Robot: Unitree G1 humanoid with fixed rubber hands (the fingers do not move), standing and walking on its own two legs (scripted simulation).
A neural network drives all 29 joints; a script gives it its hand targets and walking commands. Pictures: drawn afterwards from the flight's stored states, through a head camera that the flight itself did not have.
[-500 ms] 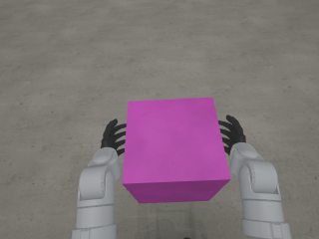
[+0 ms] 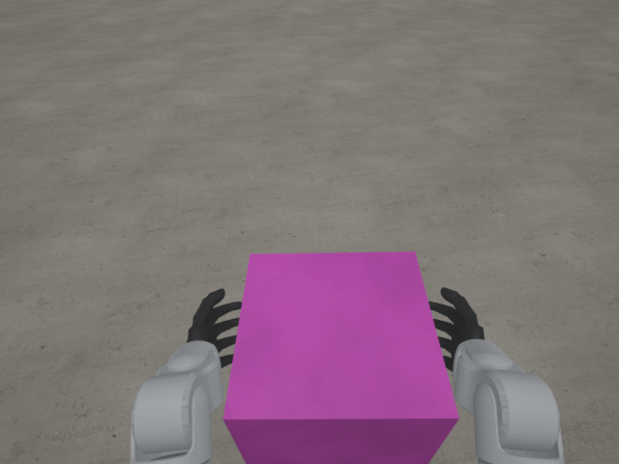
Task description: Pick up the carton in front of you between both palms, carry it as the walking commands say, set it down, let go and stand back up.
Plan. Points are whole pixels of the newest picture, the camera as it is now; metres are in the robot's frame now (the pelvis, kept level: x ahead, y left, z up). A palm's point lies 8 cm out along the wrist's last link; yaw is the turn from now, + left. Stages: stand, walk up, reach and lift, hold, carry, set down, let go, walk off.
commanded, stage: carry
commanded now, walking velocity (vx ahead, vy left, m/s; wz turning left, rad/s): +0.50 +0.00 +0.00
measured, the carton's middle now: (333, 373) +0.25 -0.01 +0.00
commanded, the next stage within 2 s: none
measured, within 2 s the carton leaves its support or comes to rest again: neither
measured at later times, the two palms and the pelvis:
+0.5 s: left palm (251, 199) +0.52 +0.12 +0.08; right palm (420, 189) +0.55 -0.18 +0.07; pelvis +0.30 -0.05 +0.00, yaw +3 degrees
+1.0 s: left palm (244, 111) +0.85 +0.16 +0.08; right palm (373, 107) +0.84 -0.13 +0.09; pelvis +0.60 +0.02 +0.01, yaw -1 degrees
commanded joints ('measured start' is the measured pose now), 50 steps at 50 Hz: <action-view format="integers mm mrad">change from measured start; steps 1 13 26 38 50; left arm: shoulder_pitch -426 -422 -425 -386 -413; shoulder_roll -885 -790 -944 -741 -960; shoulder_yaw -675 -672 -708 -652 -713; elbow -85 -126 -134 -157 -135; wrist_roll -312 -317 -359 -316 -316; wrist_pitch -29 0 -56 13 -31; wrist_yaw -182 -166 -220 -176 -182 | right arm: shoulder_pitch -473 -413 -410 -403 -447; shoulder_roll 877 764 950 750 930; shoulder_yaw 687 641 702 658 687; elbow -141 -142 -143 -185 -199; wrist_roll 365 313 305 319 376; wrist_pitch -13 16 -36 36 -9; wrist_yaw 209 192 204 181 231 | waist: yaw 17 14 44 39 27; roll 114 181 -105 -128 146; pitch -136 -13 -179 -26 -211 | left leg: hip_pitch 221 342 -311 -111 305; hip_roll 281 223 93 29 266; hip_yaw -295 -100 -136 32 -139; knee -276 -158 531 55 -137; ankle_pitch -26 352 -60 99 612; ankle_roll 65 31 -67 -42 48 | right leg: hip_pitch -140 -58 458 472 -37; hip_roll -59 0 -246 -185 -17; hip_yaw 23 -129 125 -70 -20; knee -121 -568 -921 -760 -216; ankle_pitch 100 260 228 485 54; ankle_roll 15 -2 -117 -53 30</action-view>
